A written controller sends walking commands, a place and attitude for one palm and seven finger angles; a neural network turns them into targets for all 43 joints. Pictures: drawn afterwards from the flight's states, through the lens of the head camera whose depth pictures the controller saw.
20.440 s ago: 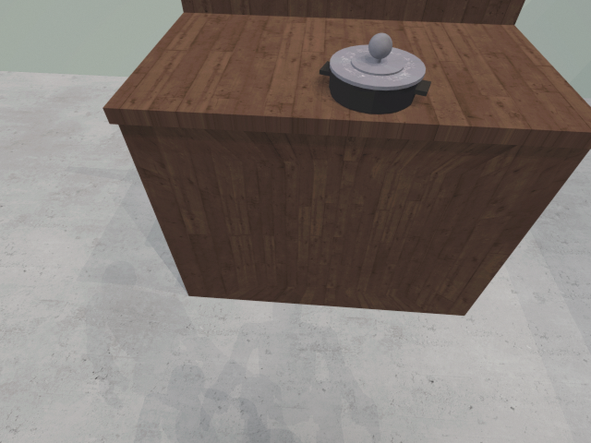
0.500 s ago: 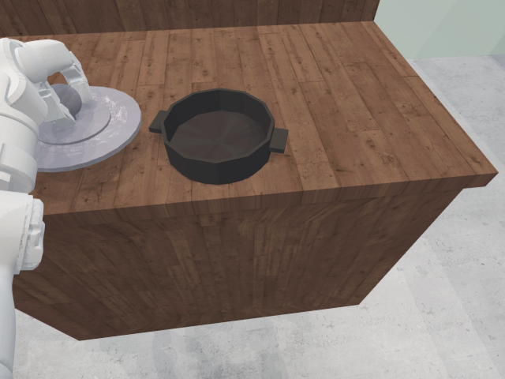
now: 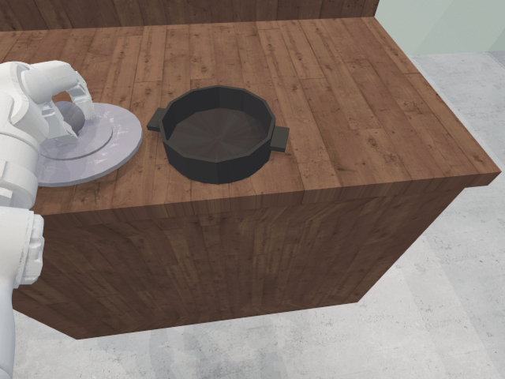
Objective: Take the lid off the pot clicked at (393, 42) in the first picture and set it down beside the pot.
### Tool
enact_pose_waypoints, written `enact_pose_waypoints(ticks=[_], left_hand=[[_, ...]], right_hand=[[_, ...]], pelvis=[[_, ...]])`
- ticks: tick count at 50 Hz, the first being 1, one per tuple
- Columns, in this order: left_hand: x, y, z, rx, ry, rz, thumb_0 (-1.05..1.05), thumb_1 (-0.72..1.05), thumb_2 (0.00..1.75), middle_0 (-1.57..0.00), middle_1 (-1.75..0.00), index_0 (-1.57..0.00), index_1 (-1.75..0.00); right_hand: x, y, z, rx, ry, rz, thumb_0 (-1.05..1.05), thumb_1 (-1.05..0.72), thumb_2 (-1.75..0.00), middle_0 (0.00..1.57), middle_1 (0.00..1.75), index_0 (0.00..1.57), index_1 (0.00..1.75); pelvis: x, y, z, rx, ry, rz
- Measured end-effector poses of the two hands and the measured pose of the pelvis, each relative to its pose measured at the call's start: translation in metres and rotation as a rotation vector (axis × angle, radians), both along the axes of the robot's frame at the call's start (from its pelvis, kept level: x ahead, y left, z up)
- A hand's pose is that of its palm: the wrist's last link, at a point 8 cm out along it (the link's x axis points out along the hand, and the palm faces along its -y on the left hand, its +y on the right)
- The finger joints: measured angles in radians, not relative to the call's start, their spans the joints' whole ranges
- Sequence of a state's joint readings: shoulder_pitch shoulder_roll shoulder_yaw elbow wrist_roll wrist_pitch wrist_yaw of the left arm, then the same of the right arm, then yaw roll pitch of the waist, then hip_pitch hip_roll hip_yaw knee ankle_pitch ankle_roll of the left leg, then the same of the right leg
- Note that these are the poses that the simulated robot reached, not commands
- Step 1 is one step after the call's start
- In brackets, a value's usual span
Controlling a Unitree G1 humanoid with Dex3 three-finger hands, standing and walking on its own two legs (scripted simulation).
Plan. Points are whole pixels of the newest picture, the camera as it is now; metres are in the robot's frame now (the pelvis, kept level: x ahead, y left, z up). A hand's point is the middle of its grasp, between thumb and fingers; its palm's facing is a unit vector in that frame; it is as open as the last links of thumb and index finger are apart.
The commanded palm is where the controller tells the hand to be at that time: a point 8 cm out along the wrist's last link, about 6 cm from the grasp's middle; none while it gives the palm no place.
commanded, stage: lower the lid onto the table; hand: left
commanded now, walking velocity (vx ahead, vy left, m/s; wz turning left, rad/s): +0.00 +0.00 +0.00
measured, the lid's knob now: (66, 117) +0.49 +0.28 +0.15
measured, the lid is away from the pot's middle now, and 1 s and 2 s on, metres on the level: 0.24 0.23 0.23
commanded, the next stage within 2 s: open the fingers wide in 0.44 s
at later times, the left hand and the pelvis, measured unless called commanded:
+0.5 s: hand (65, 135) +0.46 +0.27 +0.14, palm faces -0.45 -0.18 -0.87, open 7.6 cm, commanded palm +0.47 +0.28 +0.20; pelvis +0.00 +0.00 +0.00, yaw +0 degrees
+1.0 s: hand (73, 139) +0.46 +0.27 +0.14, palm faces -0.40 -0.09 -0.91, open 7.5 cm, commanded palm +0.47 +0.27 +0.20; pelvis -0.01 +0.01 +0.00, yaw -1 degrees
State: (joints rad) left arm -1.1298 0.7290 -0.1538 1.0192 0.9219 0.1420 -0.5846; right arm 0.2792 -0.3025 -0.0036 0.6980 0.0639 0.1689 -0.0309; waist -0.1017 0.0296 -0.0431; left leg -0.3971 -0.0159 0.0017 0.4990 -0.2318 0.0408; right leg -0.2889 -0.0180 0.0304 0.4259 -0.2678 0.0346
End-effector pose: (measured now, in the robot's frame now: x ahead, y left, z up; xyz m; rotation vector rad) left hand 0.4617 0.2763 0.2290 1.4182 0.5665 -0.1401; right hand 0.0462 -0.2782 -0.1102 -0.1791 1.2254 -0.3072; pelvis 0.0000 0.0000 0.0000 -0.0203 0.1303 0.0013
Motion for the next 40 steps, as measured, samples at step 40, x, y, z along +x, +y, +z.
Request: enact_pose_waypoints(ticks=[40], left_hand=[[-0.005,-0.004,-0.036,0.026,-0.065,-0.153,0.00,0.35,0.70,-0.62,-1.01,-0.58,-1.01]], right_hand=[[-0.029,0.008,-0.008,-0.001,0.070,-0.043,0.01,-0.91,-0.90,0.20,0.30,0.20,0.30]], pelvis=[[-0.011,0.005,-0.004,-0.007,0.027,-0.011]])
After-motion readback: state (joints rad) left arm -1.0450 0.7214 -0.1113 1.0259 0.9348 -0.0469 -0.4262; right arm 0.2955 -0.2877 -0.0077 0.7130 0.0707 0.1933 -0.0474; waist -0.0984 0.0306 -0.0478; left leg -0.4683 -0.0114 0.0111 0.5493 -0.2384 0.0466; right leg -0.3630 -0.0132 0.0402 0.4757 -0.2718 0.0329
